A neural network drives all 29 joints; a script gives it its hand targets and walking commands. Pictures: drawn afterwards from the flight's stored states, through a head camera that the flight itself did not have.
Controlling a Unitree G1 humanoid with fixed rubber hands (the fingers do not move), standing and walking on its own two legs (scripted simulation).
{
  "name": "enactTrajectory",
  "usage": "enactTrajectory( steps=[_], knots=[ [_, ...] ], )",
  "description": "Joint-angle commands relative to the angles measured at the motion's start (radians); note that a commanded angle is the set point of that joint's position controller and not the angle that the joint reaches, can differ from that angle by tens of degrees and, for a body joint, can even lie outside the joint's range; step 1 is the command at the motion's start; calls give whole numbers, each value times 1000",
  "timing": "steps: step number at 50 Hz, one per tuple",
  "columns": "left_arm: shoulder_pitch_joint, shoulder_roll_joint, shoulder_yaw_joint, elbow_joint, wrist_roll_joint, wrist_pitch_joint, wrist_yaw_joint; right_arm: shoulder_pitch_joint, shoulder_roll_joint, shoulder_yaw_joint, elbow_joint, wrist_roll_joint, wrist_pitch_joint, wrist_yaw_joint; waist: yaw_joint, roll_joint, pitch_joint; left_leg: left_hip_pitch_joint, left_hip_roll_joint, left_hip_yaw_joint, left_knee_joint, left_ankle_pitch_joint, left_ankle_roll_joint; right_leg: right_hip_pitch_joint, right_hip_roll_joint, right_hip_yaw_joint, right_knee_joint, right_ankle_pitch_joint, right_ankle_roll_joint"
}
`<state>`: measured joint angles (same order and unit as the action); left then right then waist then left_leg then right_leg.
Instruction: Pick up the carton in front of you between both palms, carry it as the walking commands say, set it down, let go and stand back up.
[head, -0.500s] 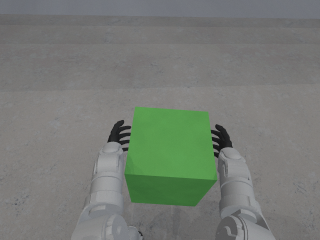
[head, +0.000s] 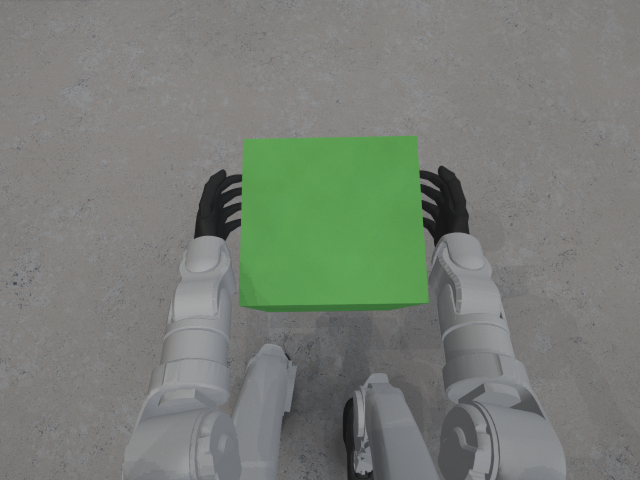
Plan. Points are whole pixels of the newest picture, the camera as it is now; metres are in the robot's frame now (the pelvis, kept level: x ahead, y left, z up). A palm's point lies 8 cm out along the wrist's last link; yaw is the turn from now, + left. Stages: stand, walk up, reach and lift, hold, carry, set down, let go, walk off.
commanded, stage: set down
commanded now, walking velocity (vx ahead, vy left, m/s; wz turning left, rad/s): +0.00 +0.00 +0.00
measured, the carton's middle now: (329, 240) +0.43 +0.04 -0.15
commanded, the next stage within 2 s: none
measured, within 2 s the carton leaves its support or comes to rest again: neither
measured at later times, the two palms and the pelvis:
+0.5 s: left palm (222, 242) +0.42 +0.21 -0.23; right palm (399, 233) +0.47 -0.08 -0.22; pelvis -0.03 +0.00 -0.12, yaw -3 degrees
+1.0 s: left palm (226, 247) +0.45 +0.24 -0.37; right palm (370, 236) +0.51 -0.06 -0.37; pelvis -0.05 +0.00 -0.22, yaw -4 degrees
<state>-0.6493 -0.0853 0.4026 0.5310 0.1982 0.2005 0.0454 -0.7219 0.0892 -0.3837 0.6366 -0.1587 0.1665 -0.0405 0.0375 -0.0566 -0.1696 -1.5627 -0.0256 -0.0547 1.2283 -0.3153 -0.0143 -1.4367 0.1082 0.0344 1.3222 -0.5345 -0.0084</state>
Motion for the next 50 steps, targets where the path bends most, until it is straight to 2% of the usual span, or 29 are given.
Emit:
enactTrajectory(
  steps=[1,9,17,26,41,47,50],
  knots=[
    [-557,-836,-521,50,-52,5,-203,-506,911,508,72,46,17,181,38,28,-777,668,-106,44,31,215,-1,55,66,23,-161,188,41],
    [-661,-792,-437,106,-48,3,-206,-620,869,448,136,37,4,156,54,26,-819,525,-113,57,163,249,-14,-83,84,10,-25,204,40],
    [-781,-757,-453,86,-95,1,-176,-751,812,478,125,80,-11,126,74,40,-948,497,-111,64,298,296,-33,-218,108,-26,128,188,39],
    [-936,-721,-445,72,-115,31,-164,-909,771,469,151,105,14,129,96,41,-983,444,-104,70,410,233,-41,-369,116,-60,265,99,32],
    [-1155,-608,-370,115,-132,47,-201,-1112,689,436,245,135,40,138,143,20,-918,261,-72,97,600,193,-35,-529,103,-72,451,29,20],
    [-1225,-557,-382,116,-182,34,-215,-1190,654,487,243,182,29,129,171,3,-920,237,-52,107,677,242,-35,-522,97,-74,526,53,16],
    [-1248,-595,-388,117,-238,23,-228,-1236,638,510,210,191,15,121,162,-35,-908,195,-48,102,709,281,-33,-498,91,-71,552,90,12]
  ],
)
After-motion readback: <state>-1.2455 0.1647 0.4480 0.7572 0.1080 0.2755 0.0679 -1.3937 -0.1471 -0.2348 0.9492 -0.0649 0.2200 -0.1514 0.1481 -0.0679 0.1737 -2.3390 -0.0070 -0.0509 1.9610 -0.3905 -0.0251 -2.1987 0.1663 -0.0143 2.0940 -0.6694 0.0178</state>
